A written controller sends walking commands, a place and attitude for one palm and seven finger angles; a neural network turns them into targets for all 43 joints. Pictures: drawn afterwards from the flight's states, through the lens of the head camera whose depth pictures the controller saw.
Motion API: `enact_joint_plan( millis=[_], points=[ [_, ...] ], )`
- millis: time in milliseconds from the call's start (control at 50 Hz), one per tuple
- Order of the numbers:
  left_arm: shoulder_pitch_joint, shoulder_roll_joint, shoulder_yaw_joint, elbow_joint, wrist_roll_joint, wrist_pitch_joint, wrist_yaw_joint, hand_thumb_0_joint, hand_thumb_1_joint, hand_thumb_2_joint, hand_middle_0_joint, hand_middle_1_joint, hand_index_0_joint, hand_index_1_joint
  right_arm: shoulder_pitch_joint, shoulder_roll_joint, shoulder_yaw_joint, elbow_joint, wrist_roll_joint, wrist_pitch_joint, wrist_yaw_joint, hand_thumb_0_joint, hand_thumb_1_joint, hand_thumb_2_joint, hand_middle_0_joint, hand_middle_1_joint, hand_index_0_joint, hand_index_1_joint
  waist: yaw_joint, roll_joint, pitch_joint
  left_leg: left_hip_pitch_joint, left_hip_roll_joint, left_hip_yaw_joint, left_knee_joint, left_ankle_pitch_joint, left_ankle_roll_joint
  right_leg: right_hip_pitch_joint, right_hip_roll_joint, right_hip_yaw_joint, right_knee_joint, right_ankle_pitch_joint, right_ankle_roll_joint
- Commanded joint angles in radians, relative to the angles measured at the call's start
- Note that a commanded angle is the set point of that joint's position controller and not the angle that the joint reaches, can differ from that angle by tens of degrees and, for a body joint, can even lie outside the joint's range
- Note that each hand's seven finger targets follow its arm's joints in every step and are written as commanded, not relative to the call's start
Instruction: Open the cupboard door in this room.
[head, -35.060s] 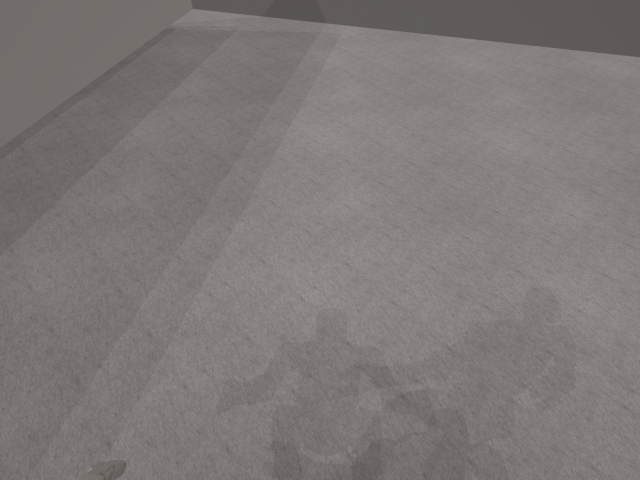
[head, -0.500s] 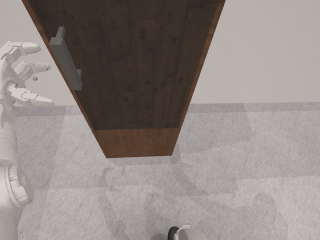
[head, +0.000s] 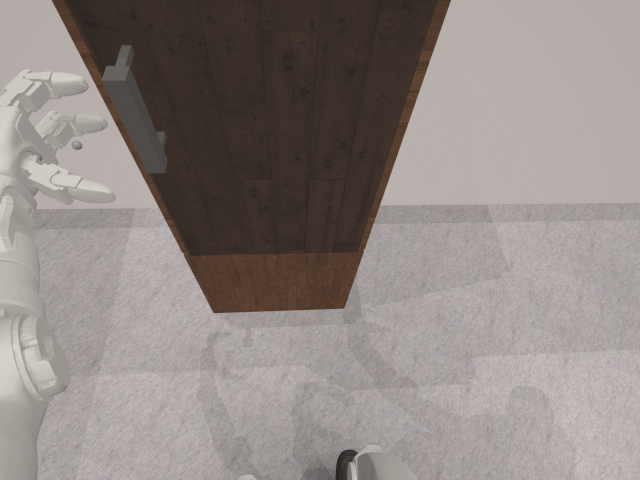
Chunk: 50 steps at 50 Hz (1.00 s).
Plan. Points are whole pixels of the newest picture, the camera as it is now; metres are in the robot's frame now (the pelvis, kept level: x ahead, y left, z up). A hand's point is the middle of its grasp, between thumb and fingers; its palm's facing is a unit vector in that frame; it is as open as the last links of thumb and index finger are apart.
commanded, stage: slide the fingers in behind the handle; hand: left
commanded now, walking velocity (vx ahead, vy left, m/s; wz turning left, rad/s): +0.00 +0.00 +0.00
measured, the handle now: (142, 113) +0.53 +0.19 +0.11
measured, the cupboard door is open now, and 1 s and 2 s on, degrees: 0 0 0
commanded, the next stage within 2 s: close the thumb around the handle in 1.68 s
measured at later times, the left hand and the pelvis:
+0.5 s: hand (99, 146) +0.48 +0.23 +0.11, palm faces -0.02 -1.00 +0.00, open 14.0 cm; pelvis +0.00 +0.00 +0.00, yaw +0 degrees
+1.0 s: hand (128, 151) +0.47 +0.20 +0.11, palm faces -0.01 -1.00 +0.00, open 14.0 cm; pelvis +0.00 +0.00 +0.00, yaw +0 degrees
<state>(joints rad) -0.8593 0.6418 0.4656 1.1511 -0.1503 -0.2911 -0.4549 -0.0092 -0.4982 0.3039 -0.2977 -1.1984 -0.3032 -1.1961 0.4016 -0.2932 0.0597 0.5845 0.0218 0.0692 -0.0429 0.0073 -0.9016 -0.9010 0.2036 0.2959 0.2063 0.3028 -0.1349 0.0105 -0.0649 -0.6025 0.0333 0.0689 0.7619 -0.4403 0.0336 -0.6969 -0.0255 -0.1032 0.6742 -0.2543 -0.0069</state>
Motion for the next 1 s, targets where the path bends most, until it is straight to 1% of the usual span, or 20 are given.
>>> enact_joint_plan(
  millis=[0,20,60,100,180,280,320,380,420,440,480,540,580,620,680,700,740,820,940,980],
  points=[
    [-0.426,0.306,0.034,-0.226,-0.021,-0.071,-0.01,0.0,-0.5,0.3,-0.3,-1.2,-0.3,-1.2,0.134,-0.185,-0.074,-0.054,-0.005,-0.025,-0.014,0.0,-0.9,-0.9,0.2,0.3,0.2,0.3,0.005,0.119,-0.438,0.145,-0.01,-0.095,-0.083,0.496,-0.019,0.326,0.042,0.072,0.0,0.336,-0.018],
    [-0.423,0.276,0.015,-0.222,-0.026,-0.069,-0.013,0.0,-0.5,0.3,-0.3,-1.2,-0.3,-1.2,0.135,-0.183,-0.073,-0.057,-0.005,-0.026,-0.013,0.0,-0.9,-0.9,0.2,0.3,0.2,0.3,-0.001,0.13,-0.433,0.159,-0.008,-0.095,-0.082,0.515,-0.02,0.313,0.044,0.07,0.0,0.339,-0.021],
    [-0.418,0.297,0.029,-0.196,-0.023,-0.058,-0.011,0.0,-0.5,0.3,-0.3,-1.2,-0.3,-1.2,0.139,-0.187,-0.073,-0.046,-0.005,-0.023,-0.013,0.0,-0.9,-0.9,0.2,0.3,0.2,0.3,-0.003,0.122,-0.407,0.145,-0.007,-0.094,-0.083,0.488,-0.02,0.296,0.044,0.068,-0.005,0.321,-0.017],
    [-0.42,0.283,0.016,-0.175,-0.024,-0.047,-0.006,0.0,-0.5,0.3,-0.3,-1.2,-0.3,-1.2,0.137,-0.189,-0.071,-0.05,-0.004,-0.024,-0.012,0.0,-0.9,-0.9,0.2,0.3,0.2,0.3,-0.01,0.079,-0.369,0.095,-0.011,-0.089,-0.094,0.418,-0.013,0.308,0.042,0.069,-0.013,0.301,-0.016],
    [-0.405,0.301,0.04,-0.248,-0.026,-0.07,0.0,0.0,-0.5,0.3,-0.3,-1.2,-0.3,-1.2,0.144,-0.184,-0.077,-0.058,-0.007,-0.027,-0.01,0.0,-0.9,-0.9,0.2,0.3,0.2,0.3,0.013,0.133,-0.464,0.152,-0.01,-0.09,-0.084,0.497,-0.02,0.339,0.043,0.073,-0.001,0.342,-0.021],
    [-0.394,0.259,0.021,-0.231,-0.033,-0.057,0.012,0.0,-0.5,0.3,-0.3,-1.2,-0.3,-1.2,0.136,-0.183,-0.078,-0.055,-0.005,-0.025,-0.006,0.0,-0.9,-0.9,0.2,0.3,0.2,0.3,0.006,0.102,-0.396,0.134,-0.006,-0.092,-0.094,0.472,-0.019,0.309,0.046,0.065,-0.01,0.316,-0.019],
    [-0.401,0.233,0.003,-0.257,-0.033,-0.059,0.021,0.0,-0.5,0.3,-0.3,-1.2,-0.3,-1.2,0.133,-0.181,-0.078,-0.066,-0.006,-0.028,-0.006,0.0,-0.9,-0.9,0.2,0.3,0.2,0.3,0.006,0.114,-0.415,0.148,-0.007,-0.091,-0.094,0.487,-0.018,0.314,0.046,0.065,-0.006,0.322,-0.022],
    [-0.41,0.266,0.03,-0.262,-0.021,-0.063,0.042,0.0,-0.5,0.3,-0.3,-1.2,-0.3,-1.2,0.135,-0.178,-0.08,-0.057,-0.007,-0.028,-0.005,0.0,-0.9,-0.9,0.2,0.3,0.2,0.3,0.01,0.099,-0.425,0.14,-0.008,-0.09,-0.091,0.479,-0.018,0.334,0.045,0.07,-0.005,0.333,-0.019],
    [-0.421,0.203,-0.017,-0.288,-0.023,-0.07,0.047,0.0,-0.5,0.3,-0.3,-1.2,-0.3,-1.2,0.129,-0.172,-0.077,-0.063,-0.008,-0.032,-0.004,0.0,-0.9,-0.9,0.2,0.3,0.2,0.3,0.0,0.136,-0.424,0.173,-0.005,-0.09,-0.09,0.517,-0.021,0.307,0.046,0.065,-0.003,0.336,-0.021],
    [-0.438,0.208,-0.013,-0.289,-0.023,-0.072,0.051,0.0,-0.5,0.3,-0.3,-1.2,-0.3,-1.2,0.129,-0.171,-0.079,-0.053,-0.008,-0.033,-0.003,0.0,-0.9,-0.9,0.2,0.3,0.2,0.3,-0.001,0.15,-0.426,0.184,-0.003,-0.091,-0.086,0.521,-0.025,0.296,0.046,0.067,-0.006,0.332,-0.019],
    [-0.421,0.205,-0.005,-0.257,-0.025,-0.068,0.058,0.0,-0.5,0.3,-0.3,-1.2,-0.3,-1.2,0.133,-0.173,-0.081,-0.048,-0.008,-0.033,-0.003,0.0,-0.9,-0.9,0.2,0.3,0.2,0.3,-0.003,0.09,-0.415,0.162,-0.002,-0.093,-0.088,0.509,-0.022,0.31,0.047,0.065,-0.006,0.337,-0.016],
    [-0.419,0.175,-0.02,-0.299,-0.025,-0.075,0.064,0.0,-0.5,0.3,-0.3,-1.2,-0.3,-1.2,0.128,-0.166,-0.082,-0.052,-0.01,-0.038,0.001,0.0,-0.9,-0.9,0.2,0.3,0.2,0.3,0.009,0.157,-0.468,0.213,-0.002,-0.093,-0.08,0.583,-0.03,0.314,0.046,0.066,0.002,0.369,-0.02],
    [-0.373,0.195,0.004,-0.284,-0.026,-0.069,0.073,0.0,-0.5,0.3,-0.3,-1.2,-0.3,-1.2,0.128,-0.168,-0.083,-0.056,-0.009,-0.035,0.003,0.0,-0.9,-0.9,0.2,0.3,0.2,0.3,0.016,0.08,-0.453,0.173,0.0,-0.09,-0.082,0.582,-0.026,0.345,0.046,0.067,0.004,0.392,-0.017],
    [-0.391,0.112,-0.062,-0.287,-0.026,-0.064,0.075,0.0,-0.5,0.3,-0.3,-1.2,-0.3,-1.2,0.117,-0.16,-0.079,-0.061,-0.008,-0.037,0.006,0.0,-0.9,-0.9,0.2,0.3,0.2,0.3,0.003,0.109,-0.41,0.181,-0.001,-0.091,-0.087,0.577,-0.026,0.313,0.046,0.06,0.0,0.373,-0.02],
    [-0.35,0.141,-0.019,-0.291,-0.028,-0.059,0.095,0.0,-0.5,0.3,-0.3,-1.2,-0.3,-1.2,0.116,-0.163,-0.084,-0.061,-0.008,-0.037,0.01,0.0,-0.9,-0.9,0.2,0.3,0.2,0.3,0.023,0.077,-0.434,0.171,-0.002,-0.088,-0.09,0.558,-0.025,0.341,0.046,0.063,0.0,0.374,-0.019],
    [-0.373,0.128,-0.035,-0.31,-0.026,-0.062,0.101,0.0,-0.5,0.3,-0.3,-1.2,-0.3,-1.2,0.112,-0.16,-0.084,-0.061,-0.007,-0.037,0.009,0.0,-0.9,-0.9,0.2,0.3,0.2,0.3,0.014,0.07,-0.424,0.163,-0.003,-0.084,-0.092,0.548,-0.023,0.349,0.045,0.065,-0.002,0.382,-0.017],
    [-0.365,0.136,-0.024,-0.345,-0.024,-0.07,0.11,0.0,-0.5,0.3,-0.3,-1.2,-0.3,-1.2,0.108,-0.157,-0.085,-0.065,-0.008,-0.039,0.012,0.0,-0.9,-0.9,0.2,0.3,0.2,0.3,0.03,0.118,-0.45,0.184,-0.003,-0.085,-0.091,0.581,-0.028,0.356,0.044,0.068,0.003,0.394,-0.021],
    [-0.363,0.086,-0.057,-0.34,-0.027,-0.072,0.124,0.0,-0.5,0.3,-0.3,-1.2,-0.3,-1.2,0.1,-0.153,-0.084,-0.065,-0.007,-0.042,0.013,0.0,-0.9,-0.9,0.2,0.3,0.2,0.3,0.017,0.054,-0.409,0.15,-0.007,-0.079,-0.101,0.526,-0.017,0.372,0.044,0.066,-0.003,0.389,-0.02],
    [-0.422,0.08,-0.072,-0.316,-0.011,-0.081,0.143,0.0,-0.5,0.3,-0.3,-1.2,-0.3,-1.2,0.093,-0.15,-0.081,-0.047,-0.007,-0.055,0.009,0.0,-0.9,-0.9,0.2,0.3,0.2,0.3,0.008,0.097,-0.394,0.146,-0.015,-0.077,-0.109,0.446,-0.019,0.346,0.04,0.071,-0.01,0.331,-0.019],
    [-0.436,0.068,-0.075,-0.285,-0.008,-0.085,0.152,0.0,-0.5,0.3,-0.3,-1.2,-0.3,-1.2,0.095,-0.149,-0.08,-0.039,-0.009,-0.061,0.008,0.0,-0.9,-0.9,0.2,0.3,0.2,0.3,0.004,0.066,-0.375,0.13,-0.017,-0.079,-0.111,0.407,-0.017,0.341,0.04,0.069,-0.013,0.31,-0.018]
  ],
)
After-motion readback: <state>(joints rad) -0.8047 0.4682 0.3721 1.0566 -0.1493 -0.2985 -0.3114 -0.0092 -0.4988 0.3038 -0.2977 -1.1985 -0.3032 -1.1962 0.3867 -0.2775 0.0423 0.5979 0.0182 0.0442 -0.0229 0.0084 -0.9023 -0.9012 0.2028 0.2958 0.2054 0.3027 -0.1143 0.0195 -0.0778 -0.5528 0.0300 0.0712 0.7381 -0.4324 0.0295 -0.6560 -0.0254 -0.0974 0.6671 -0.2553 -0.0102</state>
